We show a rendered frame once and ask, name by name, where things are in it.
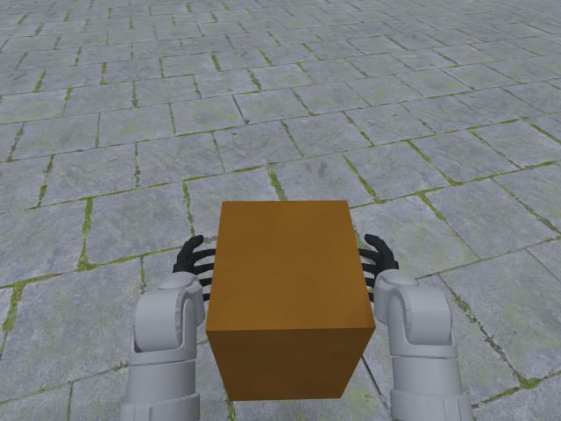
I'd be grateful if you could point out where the left robot hand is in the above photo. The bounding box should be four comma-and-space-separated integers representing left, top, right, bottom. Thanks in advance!
173, 235, 216, 302

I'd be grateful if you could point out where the right robot forearm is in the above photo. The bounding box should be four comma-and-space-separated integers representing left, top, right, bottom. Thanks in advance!
373, 269, 474, 421

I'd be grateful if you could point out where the right robot hand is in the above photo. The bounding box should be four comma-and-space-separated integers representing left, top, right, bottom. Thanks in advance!
359, 234, 399, 302

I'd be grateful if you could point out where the carton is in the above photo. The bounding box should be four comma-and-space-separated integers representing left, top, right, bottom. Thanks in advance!
205, 200, 376, 401

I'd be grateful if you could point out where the left robot forearm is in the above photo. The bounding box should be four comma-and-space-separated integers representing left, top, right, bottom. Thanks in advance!
119, 272, 205, 421

